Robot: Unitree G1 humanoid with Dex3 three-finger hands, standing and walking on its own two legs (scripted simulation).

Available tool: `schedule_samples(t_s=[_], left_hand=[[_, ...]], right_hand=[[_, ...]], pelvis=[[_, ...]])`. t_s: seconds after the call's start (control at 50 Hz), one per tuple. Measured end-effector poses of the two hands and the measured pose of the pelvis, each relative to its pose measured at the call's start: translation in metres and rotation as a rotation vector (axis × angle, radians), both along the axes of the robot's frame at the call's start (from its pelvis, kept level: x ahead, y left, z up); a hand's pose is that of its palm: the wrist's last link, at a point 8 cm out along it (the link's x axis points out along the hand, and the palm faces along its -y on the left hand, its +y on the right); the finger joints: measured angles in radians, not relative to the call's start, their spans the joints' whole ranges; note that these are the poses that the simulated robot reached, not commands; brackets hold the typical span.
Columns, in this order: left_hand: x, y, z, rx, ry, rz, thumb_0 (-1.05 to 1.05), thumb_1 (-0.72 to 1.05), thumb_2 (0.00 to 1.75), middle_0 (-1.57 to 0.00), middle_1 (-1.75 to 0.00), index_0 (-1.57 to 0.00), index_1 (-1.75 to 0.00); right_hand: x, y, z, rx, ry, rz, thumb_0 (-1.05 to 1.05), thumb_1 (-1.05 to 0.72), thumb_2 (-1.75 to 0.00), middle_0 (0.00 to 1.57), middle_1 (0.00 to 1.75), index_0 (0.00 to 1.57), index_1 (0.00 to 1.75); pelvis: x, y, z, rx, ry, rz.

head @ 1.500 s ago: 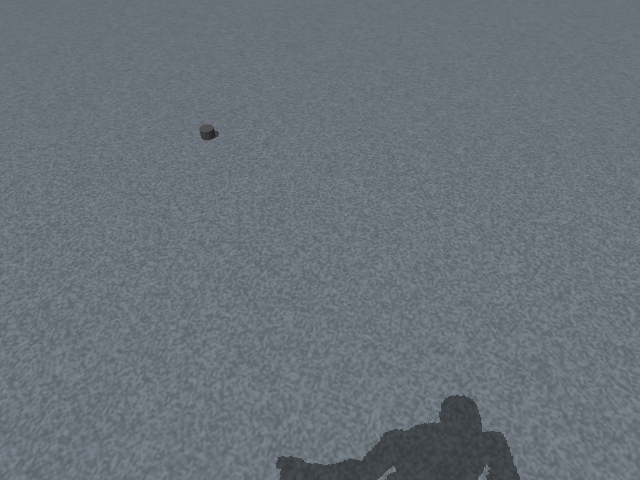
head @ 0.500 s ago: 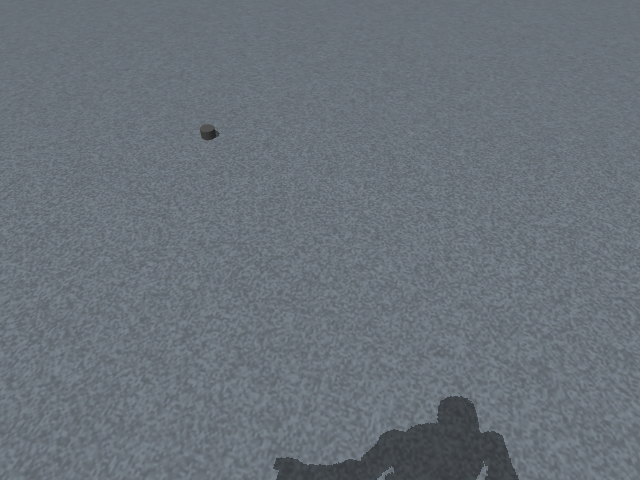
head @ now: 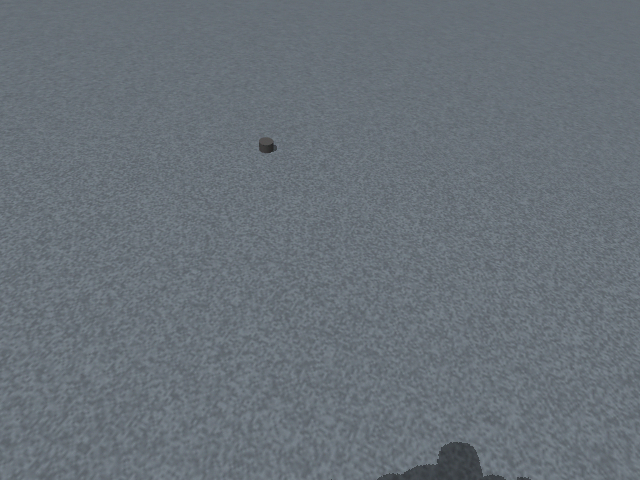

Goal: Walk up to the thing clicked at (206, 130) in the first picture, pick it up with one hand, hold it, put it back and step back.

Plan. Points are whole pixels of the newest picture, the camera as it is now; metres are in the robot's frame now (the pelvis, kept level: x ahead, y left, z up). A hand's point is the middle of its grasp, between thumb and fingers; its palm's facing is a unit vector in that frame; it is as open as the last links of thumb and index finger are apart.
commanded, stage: walk up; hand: left
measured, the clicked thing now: (266, 145) +1.89 +0.31 -0.73
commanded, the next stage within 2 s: none
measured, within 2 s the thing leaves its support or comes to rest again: neither
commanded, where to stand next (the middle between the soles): +1.52 +0.05 m, yaw +5 degrees
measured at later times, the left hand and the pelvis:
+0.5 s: hand (169, 315) +0.41 +0.27 -0.12, palm faces +0.01 -0.93 -0.37, open 7.4 cm; pelvis +0.28 -0.01 -0.01, yaw +4 degrees
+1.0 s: hand (171, 258) +0.56 +0.32 -0.15, palm faces +0.07 -0.94 -0.34, open 7.4 cm; pelvis +0.57 +0.03 +0.01, yaw +5 degrees
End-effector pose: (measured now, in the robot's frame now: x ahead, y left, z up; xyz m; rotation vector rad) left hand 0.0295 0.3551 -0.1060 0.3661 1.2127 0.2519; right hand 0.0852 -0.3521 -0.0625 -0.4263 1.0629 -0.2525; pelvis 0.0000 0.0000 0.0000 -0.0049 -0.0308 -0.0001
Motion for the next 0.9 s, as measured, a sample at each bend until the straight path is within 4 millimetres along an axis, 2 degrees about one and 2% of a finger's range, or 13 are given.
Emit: schedule_samples(t_s=[0.06, 0.2, 0.3, 0.4, 0.48, 0.54, 0.62, 0.7, 0.8, 0.9], left_hand=[[0.036, 0.005, -0.001, -0.020, 0.003, -0.020, 0.01, 0.90, 0.90, -0.20, -0.30, -0.20, -0.30], [0.133, -0.004, 0.017, -0.097, -0.091, -0.072, 0.00, 0.90, 0.90, -0.20, -0.30, -0.20, -0.30], [0.200, -0.009, 0.026, -0.099, -0.097, -0.083, 0.00, 0.90, 0.90, -0.20, -0.30, -0.20, -0.30], [0.285, -0.021, 0.029, -0.073, -0.130, -0.092, 0.00, 0.90, 0.90, -0.20, -0.30, -0.20, -0.30], [0.358, -0.036, 0.023, -0.039, -0.205, -0.083, 0.00, 0.90, 0.90, -0.20, -0.30, -0.20, -0.30], [0.388, -0.049, 0.026, -0.040, -0.249, -0.060, 0.00, 0.90, 0.90, -0.20, -0.30, -0.20, -0.30], [0.399, -0.058, 0.034, -0.054, -0.222, -0.014, 0.00, 0.90, 0.90, -0.20, -0.30, -0.21, -0.30], [0.402, -0.052, 0.033, -0.057, -0.144, 0.031, 0.00, 0.90, 0.90, -0.21, -0.30, -0.21, -0.30], [0.417, -0.031, 0.021, -0.062, -0.060, 0.084, 0.00, 0.90, 0.90, -0.21, -0.30, -0.21, -0.30], [0.456, -0.001, -0.007, -0.058, 0.005, 0.120, 0.00, 0.90, 0.90, -0.21, -0.30, -0.21, -0.30]], right_hand=[[0.012, 0.019, 0.002, 0.013, -0.019, -0.024, 0.00, -0.90, -0.90, 0.20, 0.30, 0.20, 0.30], [0.030, 0.052, 0.002, 0.063, 0.077, -0.048, 0.00, -0.90, -0.90, 0.21, 0.30, 0.20, 0.30], [0.061, 0.057, -0.009, 0.095, 0.135, -0.065, 0.00, -0.90, -0.90, 0.21, 0.30, 0.20, 0.30], [0.112, 0.045, -0.027, 0.108, 0.196, -0.069, 0.00, -0.89, -0.90, 0.21, 0.30, 0.20, 0.30], [0.173, 0.024, -0.052, 0.096, 0.229, -0.050, 0.00, -0.89, -0.90, 0.21, 0.30, 0.20, 0.30], [0.235, 0.019, -0.055, 0.095, 0.205, -0.012, 0.01, -0.90, -0.90, 0.21, 0.30, 0.20, 0.30], [0.331, 0.022, -0.039, 0.104, 0.107, 0.076, 0.01, -0.90, -0.90, 0.20, 0.30, 0.20, 0.30], [0.418, 0.030, -0.019, 0.104, 0.021, 0.147, 0.00, -0.90, -0.90, 0.20, 0.30, 0.20, 0.30], [0.512, 0.047, -0.003, 0.078, -0.020, 0.211, 0.00, -0.90, -0.90, 0.20, 0.30, 0.20, 0.30], [0.595, 0.069, -0.004, 0.027, -0.077, 0.242, 0.00, -0.90, -0.90, 0.20, 0.30, 0.20, 0.30]], pelvis=[[0.022, 0.011, 0.004, 0.001, -0.004, 0.007], [0.085, 0.024, 0.023, 0.014, -0.014, 0.015], [0.142, 0.023, 0.025, 0.020, -0.007, 0.029], [0.209, 0.011, 0.015, 0.021, 0.010, 0.046], [0.268, -0.006, -0.005, 0.001, 0.012, 0.059], [0.301, -0.012, -0.003, -0.007, 0.001, 0.082], [0.343, -0.013, 0.011, -0.014, -0.010, 0.095], [0.388, -0.011, 0.019, -0.022, -0.003, 0.099], [0.449, 0.001, 0.017, -0.032, 0.006, 0.105], [0.517, 0.025, -0.002, -0.015, 0.006, 0.104]])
